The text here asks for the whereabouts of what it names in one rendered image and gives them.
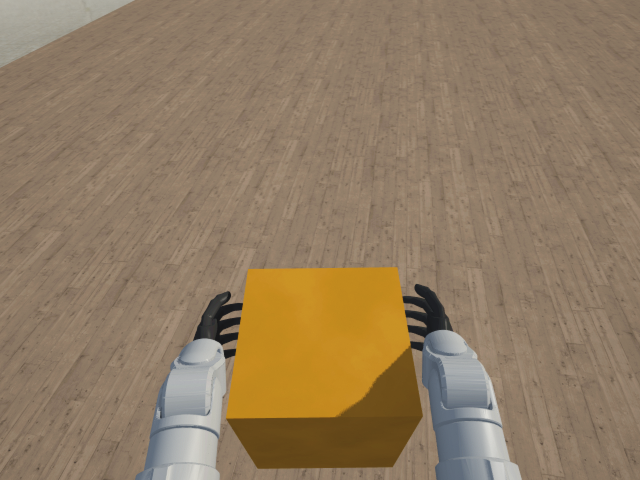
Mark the robot left forearm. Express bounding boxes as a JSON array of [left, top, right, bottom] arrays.
[[135, 339, 226, 480]]

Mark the right robot hand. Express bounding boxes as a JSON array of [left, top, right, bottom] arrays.
[[402, 284, 453, 351]]

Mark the left robot hand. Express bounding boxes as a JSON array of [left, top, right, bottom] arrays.
[[193, 291, 243, 359]]

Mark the carton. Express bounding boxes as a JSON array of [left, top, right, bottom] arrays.
[[226, 267, 423, 469]]

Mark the robot right forearm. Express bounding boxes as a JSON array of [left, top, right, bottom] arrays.
[[422, 330, 522, 480]]

